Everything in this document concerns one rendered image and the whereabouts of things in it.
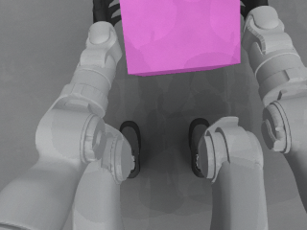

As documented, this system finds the robot left upper arm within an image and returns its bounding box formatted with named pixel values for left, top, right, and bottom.
left=0, top=108, right=106, bottom=230

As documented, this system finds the robot left foot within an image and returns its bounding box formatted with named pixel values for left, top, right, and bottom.
left=119, top=121, right=141, bottom=179

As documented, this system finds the robot right shin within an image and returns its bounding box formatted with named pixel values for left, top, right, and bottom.
left=196, top=116, right=264, bottom=174

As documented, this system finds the right robot forearm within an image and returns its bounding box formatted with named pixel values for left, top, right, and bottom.
left=241, top=6, right=307, bottom=106

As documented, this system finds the right robot hand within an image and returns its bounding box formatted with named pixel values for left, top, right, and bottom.
left=240, top=0, right=269, bottom=21

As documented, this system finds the left robot hand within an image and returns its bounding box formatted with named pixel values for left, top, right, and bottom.
left=92, top=0, right=122, bottom=27

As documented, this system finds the carton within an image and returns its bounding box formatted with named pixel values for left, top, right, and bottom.
left=119, top=0, right=241, bottom=77

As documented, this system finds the robot right upper arm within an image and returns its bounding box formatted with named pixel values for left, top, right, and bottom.
left=261, top=95, right=307, bottom=213

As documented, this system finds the left robot forearm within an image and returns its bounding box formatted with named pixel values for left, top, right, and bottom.
left=35, top=21, right=123, bottom=150

